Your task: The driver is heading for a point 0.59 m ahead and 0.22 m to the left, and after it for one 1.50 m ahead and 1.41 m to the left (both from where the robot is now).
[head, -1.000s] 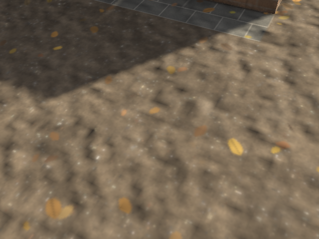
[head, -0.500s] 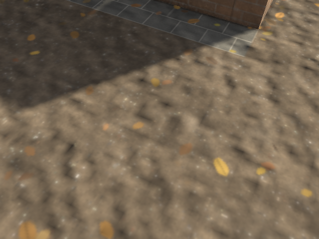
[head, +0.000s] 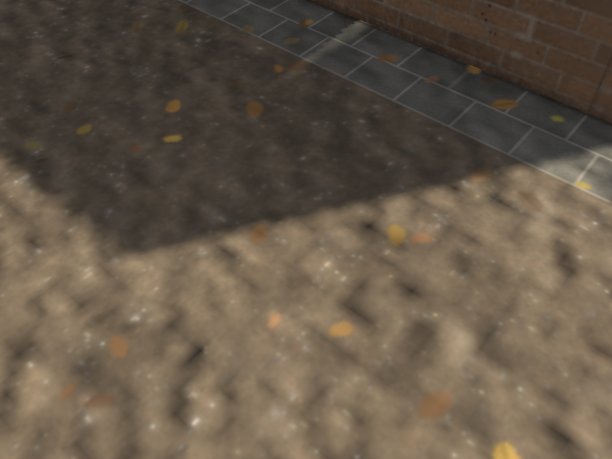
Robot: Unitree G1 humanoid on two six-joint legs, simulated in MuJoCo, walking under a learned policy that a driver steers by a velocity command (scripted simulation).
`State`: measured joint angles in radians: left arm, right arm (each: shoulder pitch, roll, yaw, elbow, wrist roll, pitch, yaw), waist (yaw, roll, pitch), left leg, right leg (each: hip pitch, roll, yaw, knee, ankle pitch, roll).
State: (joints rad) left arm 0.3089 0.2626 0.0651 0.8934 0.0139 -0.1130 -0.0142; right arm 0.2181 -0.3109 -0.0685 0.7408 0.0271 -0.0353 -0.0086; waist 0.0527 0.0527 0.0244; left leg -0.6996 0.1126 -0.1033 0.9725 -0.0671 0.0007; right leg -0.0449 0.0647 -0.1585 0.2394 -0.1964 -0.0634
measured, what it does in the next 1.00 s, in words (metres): walks ahead, turning left: left foot, then right foot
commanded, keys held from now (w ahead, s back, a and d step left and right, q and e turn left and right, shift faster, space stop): w+q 0.68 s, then q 0.32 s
